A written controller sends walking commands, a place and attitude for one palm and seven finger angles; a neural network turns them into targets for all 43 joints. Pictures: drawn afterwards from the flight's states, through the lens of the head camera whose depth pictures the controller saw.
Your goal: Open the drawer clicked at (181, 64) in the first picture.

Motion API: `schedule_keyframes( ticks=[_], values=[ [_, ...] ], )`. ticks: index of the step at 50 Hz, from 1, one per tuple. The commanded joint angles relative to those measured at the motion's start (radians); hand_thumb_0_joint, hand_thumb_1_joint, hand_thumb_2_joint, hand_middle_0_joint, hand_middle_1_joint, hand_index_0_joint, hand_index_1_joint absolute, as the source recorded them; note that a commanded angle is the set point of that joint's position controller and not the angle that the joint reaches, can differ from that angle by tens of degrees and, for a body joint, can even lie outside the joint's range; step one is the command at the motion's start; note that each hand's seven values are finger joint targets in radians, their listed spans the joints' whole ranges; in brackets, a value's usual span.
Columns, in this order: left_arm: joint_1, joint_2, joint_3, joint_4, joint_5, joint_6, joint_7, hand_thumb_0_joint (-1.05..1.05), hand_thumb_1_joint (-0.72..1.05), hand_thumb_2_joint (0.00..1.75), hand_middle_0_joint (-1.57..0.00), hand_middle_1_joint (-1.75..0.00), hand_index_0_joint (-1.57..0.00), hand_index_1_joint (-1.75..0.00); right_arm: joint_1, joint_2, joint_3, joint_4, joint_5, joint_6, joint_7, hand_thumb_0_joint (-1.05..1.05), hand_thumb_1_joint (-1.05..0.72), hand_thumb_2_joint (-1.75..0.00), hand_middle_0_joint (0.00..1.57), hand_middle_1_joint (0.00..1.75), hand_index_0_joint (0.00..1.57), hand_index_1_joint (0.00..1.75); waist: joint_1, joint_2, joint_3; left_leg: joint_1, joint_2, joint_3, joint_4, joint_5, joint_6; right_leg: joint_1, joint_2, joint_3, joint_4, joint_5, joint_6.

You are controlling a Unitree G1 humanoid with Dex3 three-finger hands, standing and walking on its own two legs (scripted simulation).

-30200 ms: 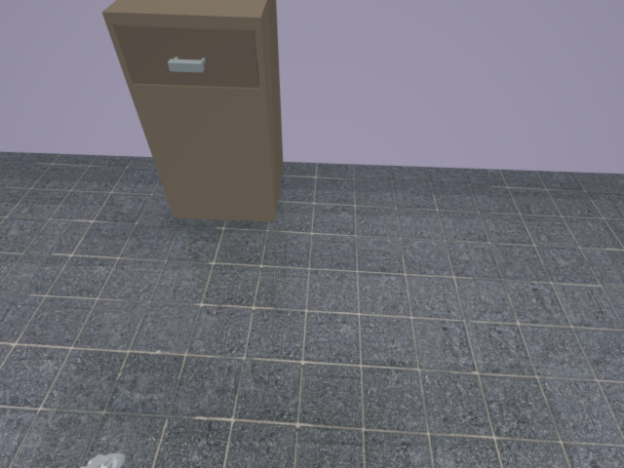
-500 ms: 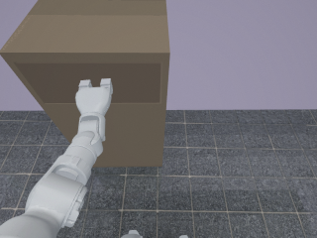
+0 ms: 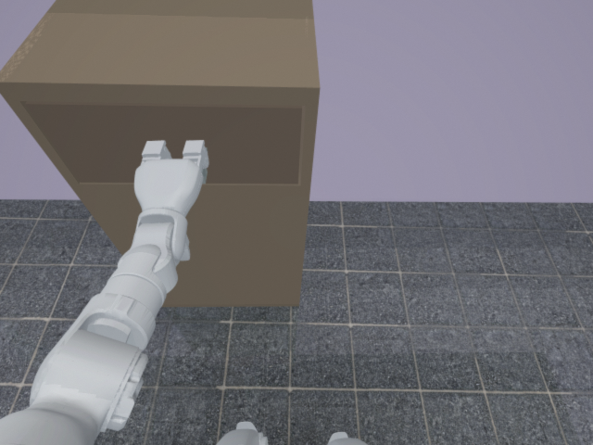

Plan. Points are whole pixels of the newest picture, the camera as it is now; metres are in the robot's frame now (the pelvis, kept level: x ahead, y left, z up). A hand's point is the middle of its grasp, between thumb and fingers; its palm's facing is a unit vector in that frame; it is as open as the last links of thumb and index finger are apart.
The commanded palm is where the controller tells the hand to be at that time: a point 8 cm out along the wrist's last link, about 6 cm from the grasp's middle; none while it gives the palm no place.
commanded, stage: lower the fingers behind the handle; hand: left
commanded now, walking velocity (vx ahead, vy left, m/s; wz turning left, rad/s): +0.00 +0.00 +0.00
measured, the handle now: (176, 162) +0.55 +0.20 +0.02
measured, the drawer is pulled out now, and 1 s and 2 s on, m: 0.00 0.00 0.00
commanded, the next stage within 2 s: lift the fingers back up to retry in 0.16 s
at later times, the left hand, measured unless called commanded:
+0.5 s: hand (179, 197) +0.46 +0.17 +0.04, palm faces -0.01 -0.04 -1.00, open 13.9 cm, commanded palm +0.44 +0.17 +0.09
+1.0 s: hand (171, 174) +0.47 +0.18 +0.08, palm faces -0.04 -0.07 -1.00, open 13.8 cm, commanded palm +0.44 +0.18 +0.14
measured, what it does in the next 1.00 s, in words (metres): stands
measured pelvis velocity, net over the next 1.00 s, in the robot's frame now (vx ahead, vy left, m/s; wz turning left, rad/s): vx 0.04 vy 0.00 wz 0.00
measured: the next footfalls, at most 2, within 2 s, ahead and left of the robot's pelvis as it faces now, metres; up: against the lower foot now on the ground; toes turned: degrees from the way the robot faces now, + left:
none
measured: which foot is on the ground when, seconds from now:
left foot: down 0.00-1.00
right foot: down 0.00-1.00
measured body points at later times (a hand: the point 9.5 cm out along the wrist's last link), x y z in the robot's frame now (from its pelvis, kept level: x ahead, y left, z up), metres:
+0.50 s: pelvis +0.01 +0.00 +0.01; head +0.07 +0.00 +0.45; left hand +0.46 +0.17 +0.09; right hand +0.05 -0.26 -0.12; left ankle +0.03 +0.08 -0.68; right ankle -0.01 -0.10 -0.68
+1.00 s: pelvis +0.04 +0.00 +0.03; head +0.08 -0.02 +0.48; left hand +0.47 +0.18 +0.13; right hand +0.13 -0.26 -0.10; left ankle +0.03 +0.08 -0.68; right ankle -0.01 -0.10 -0.68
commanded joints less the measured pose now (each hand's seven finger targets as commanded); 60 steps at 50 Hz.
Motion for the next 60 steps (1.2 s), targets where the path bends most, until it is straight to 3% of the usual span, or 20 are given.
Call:
schedule_keyframes(
  ticks=[1, 9, 12, 13, 16, 20, 25, 26, 30, 34, 35, 36, 39, 42, 46, 49, 52, 56, 58, 60],
  values=[
    [-0.335, 0.156, 0.046, -0.007, -0.010, 0.078, -0.011, 0.00, -0.50, 0.30, -0.30, -1.20, -0.30, -1.20, 0.069, -0.142, -0.036, -0.079, 0.001, -0.022, -0.013, 0.00, -0.90, -0.90, 0.20, 0.30, 0.20, 0.30, -0.032, -0.047, -0.239, 0.295, 0.000, -0.036, -0.126, 0.155, -0.006, 0.057, -0.001, 0.005, -0.177, 0.154, -0.005],
    [-0.325, 0.068, -0.022, 0.031, -0.026, 0.079, -0.065, 0.00, -0.50, 0.30, -0.30, -1.20, -0.30, -1.20, 0.051, -0.134, -0.024, -0.095, -0.003, -0.024, -0.022, 0.00, -0.90, -0.90, 0.20, 0.30, 0.20, 0.30, -0.051, -0.060, -0.197, 0.311, 0.003, -0.040, -0.133, 0.144, -0.004, 0.032, -0.004, -0.002, -0.185, 0.138, -0.003],
    [-0.330, 0.075, -0.014, 0.034, -0.029, 0.058, -0.079, 0.00, -0.50, 0.30, -0.30, -1.20, -0.30, -1.20, 0.056, -0.136, -0.023, -0.096, -0.005, -0.029, -0.025, 0.00, -0.90, -0.90, 0.20, 0.30, 0.20, 0.30, -0.056, -0.094, -0.188, 0.292, 0.003, -0.043, -0.123, 0.137, -0.001, 0.029, -0.006, 0.000, -0.180, 0.139, -0.001],
    [-0.329, 0.076, -0.016, 0.036, -0.026, 0.053, -0.083, 0.00, -0.50, 0.30, -0.30, -1.20, -0.30, -1.20, 0.055, -0.136, -0.023, -0.097, -0.005, -0.029, -0.025, 0.00, -0.90, -0.90, 0.20, 0.30, 0.20, 0.30, -0.055, -0.084, -0.183, 0.290, 0.004, -0.046, -0.123, 0.131, -0.003, 0.016, -0.007, -0.001, -0.177, 0.129, -0.002],
    [-0.354, 0.118, 0.018, -0.053, -0.029, 0.032, -0.082, 0.00, -0.50, 0.30, -0.30, -1.20, -0.30, -1.20, 0.057, -0.133, -0.028, -0.110, -0.007, -0.028, -0.027, 0.00, -0.90, -0.90, 0.20, 0.30, 0.20, 0.30, -0.033, -0.047, -0.276, 0.348, 0.003, -0.040, -0.124, 0.189, -0.002, 0.076, -0.007, 0.006, -0.175, 0.181, -0.004],
    [-0.399, 0.099, 0.008, -0.130, -0.034, 0.018, -0.075, 0.00, -0.50, 0.30, -0.30, -1.20, -0.30, -1.20, 0.051, -0.126, -0.034, -0.111, -0.003, -0.026, -0.024, 0.00, -0.90, -0.90, 0.20, 0.30, 0.20, 0.30, -0.032, -0.009, -0.291, 0.409, 0.008, -0.048, -0.140, 0.230, -0.007, 0.087, -0.003, 0.001, -0.188, 0.200, -0.007],
    [-0.422, 0.174, 0.066, -0.211, -0.039, 0.000, -0.058, 0.00, -0.50, 0.30, -0.30, -1.20, -0.30, -1.20, 0.040, -0.129, -0.036, -0.108, 0.000, -0.027, -0.030, 0.00, -0.90, -0.90, 0.20, 0.30, 0.20, 0.30, -0.015, -0.016, -0.314, 0.447, 0.008, -0.044, -0.167, 0.274, -0.006, 0.161, -0.003, 0.007, -0.211, 0.251, -0.008],
    [-0.414, 0.139, 0.041, -0.227, -0.040, -0.003, -0.057, 0.00, -0.50, 0.30, -0.30, -1.20, -0.30, -1.20, 0.038, -0.125, -0.040, -0.108, 0.001, -0.029, -0.029, 0.00, -0.90, -0.90, 0.20, 0.30, 0.20, 0.30, -0.018, -0.004, -0.320, 0.473, 0.006, -0.041, -0.169, 0.287, -0.005, 0.162, -0.002, 0.007, -0.217, 0.261, -0.007],
    [-0.425, 0.190, 0.083, -0.288, -0.033, -0.022, -0.046, 0.00, -0.50, 0.30, -0.30, -1.20, -0.30, -1.20, 0.025, -0.128, -0.042, -0.099, 0.001, -0.031, -0.029, 0.00, -0.90, -0.90, 0.20, 0.30, 0.20, 0.30, -0.005, 0.016, -0.326, 0.515, 0.009, -0.041, -0.187, 0.359, -0.009, 0.200, -0.001, 0.005, -0.227, 0.314, -0.011],
    [-0.388, 0.178, 0.080, -0.327, -0.034, -0.018, -0.042, 0.00, -0.50, 0.30, -0.30, -1.20, -0.30, -1.20, 0.013, -0.126, -0.047, -0.097, 0.004, -0.033, -0.024, 0.00, -0.90, -0.90, 0.20, 0.30, 0.20, 0.30, 0.008, 0.035, -0.335, 0.581, 0.013, -0.042, -0.205, 0.430, -0.014, 0.221, 0.002, -0.002, -0.238, 0.354, -0.013],
    [-0.408, 0.161, 0.063, -0.331, -0.039, -0.013, -0.048, 0.00, -0.50, 0.30, -0.30, -1.20, -0.30, -1.20, 0.006, -0.126, -0.048, -0.096, 0.003, -0.033, -0.023, 0.00, -0.90, -0.90, 0.20, 0.30, 0.20, 0.30, -0.003, 0.029, -0.333, 0.588, 0.011, -0.039, -0.204, 0.445, -0.012, 0.230, 0.001, 0.001, -0.246, 0.369, -0.012],
    [-0.396, 0.189, 0.086, -0.329, -0.036, -0.008, -0.048, 0.00, -0.50, 0.30, -0.30, -1.20, -0.30, -1.20, 0.010, -0.127, -0.048, -0.091, 0.005, -0.032, -0.022, 0.00, -0.90, -0.90, 0.20, 0.30, 0.20, 0.30, 0.006, 0.015, -0.336, 0.589, 0.013, -0.039, -0.211, 0.453, -0.013, 0.244, 0.001, 0.000, -0.246, 0.378, -0.011],
    [-0.347, 0.161, 0.066, -0.333, -0.051, 0.022, -0.069, 0.00, -0.50, 0.30, -0.30, -1.20, -0.30, -1.20, -0.010, -0.128, -0.048, -0.096, 0.009, -0.024, -0.018, 0.00, -0.90, -0.90, 0.20, 0.30, 0.20, 0.30, 0.012, 0.005, -0.323, 0.608, 0.011, -0.030, -0.226, 0.485, -0.011, 0.281, -0.001, 0.001, -0.266, 0.421, -0.009],
    [-0.331, 0.194, 0.083, -0.330, -0.060, 0.044, -0.105, 0.00, -0.50, 0.30, -0.30, -1.20, -0.30, -1.20, -0.026, -0.133, -0.043, -0.100, 0.013, -0.011, -0.020, 0.00, -0.90, -0.90, 0.20, 0.30, 0.20, 0.30, 0.018, -0.041, -0.311, 0.590, 0.004, -0.021, -0.243, 0.503, -0.006, 0.350, -0.008, 0.010, -0.279, 0.487, -0.005],
    [-0.236, 0.127, 0.028, -0.304, -0.073, 0.055, -0.169, 0.00, -0.50, 0.30, -0.30, -1.20, -0.30, -1.20, -0.051, -0.130, -0.037, -0.116, 0.018, 0.001, -0.019, 0.00, -0.90, -0.90, 0.20, 0.30, 0.20, 0.30, 0.018, -0.088, -0.245, 0.578, -0.002, -0.010, -0.257, 0.505, -0.001, 0.372, -0.014, 0.015, -0.307, 0.523, 0.000],
    [-0.205, 0.179, 0.059, -0.317, -0.070, 0.034, -0.201, 0.00, -0.50, 0.30, -0.30, -1.20, -0.30, -1.20, -0.067, -0.133, -0.030, -0.132, 0.018, 0.011, -0.026, 0.00, -0.90, -0.90, 0.20, 0.30, 0.20, 0.30, 0.029, -0.111, -0.221, 0.541, -0.014, 0.000, -0.268, 0.450, 0.002, 0.414, -0.025, 0.031, -0.316, 0.547, 0.003],
    [-0.261, 0.202, 0.071, -0.390, -0.061, -0.026, -0.207, 0.00, -0.50, 0.30, -0.30, -1.20, -0.30, -1.20, -0.073, -0.127, -0.032, -0.136, 0.015, 0.009, -0.032, 0.00, -0.90, -0.90, 0.20, 0.30, 0.20, 0.30, 0.026, -0.069, -0.229, 0.554, -0.016, -0.001, -0.263, 0.455, 0.002, 0.408, -0.030, 0.039, -0.308, 0.553, 0.000],
    [-0.320, 0.235, 0.099, -0.511, -0.051, -0.101, -0.167, 0.00, -0.50, 0.30, -0.30, -1.20, -0.30, -1.20, -0.081, -0.114, -0.038, -0.138, 0.008, -0.006, -0.033, 0.00, -0.90, -0.90, 0.20, 0.30, 0.20, 0.30, 0.035, 0.017, -0.306, 0.605, -0.016, -0.009, -0.239, 0.505, -0.002, 0.394, -0.027, 0.045, -0.284, 0.557, -0.006],
    [-0.304, 0.198, 0.084, -0.501, -0.047, -0.108, -0.136, 0.00, -0.50, 0.30, -0.30, -1.20, -0.30, -1.20, -0.081, -0.109, -0.042, -0.127, 0.009, -0.016, -0.028, 0.00, -0.90, -0.90, 0.20, 0.30, 0.20, 0.30, 0.029, 0.033, -0.296, 0.623, -0.011, -0.018, -0.228, 0.518, -0.007, 0.343, -0.021, 0.034, -0.275, 0.523, -0.009],
    [-0.244, 0.279, 0.165, -0.477, -0.044, -0.095, -0.110, 0.00, -0.50, 0.30, -0.30, -1.20, -0.30, -1.20, -0.080, -0.118, -0.044, -0.122, 0.004, -0.016, -0.026, 0.00, -0.90, -0.90, 0.20, 0.30, 0.20, 0.30, 0.053, 0.010, -0.314, 0.606, -0.012, -0.016, -0.228, 0.522, -0.009, 0.372, -0.016, 0.032, -0.269, 0.525, -0.011]
  ],
)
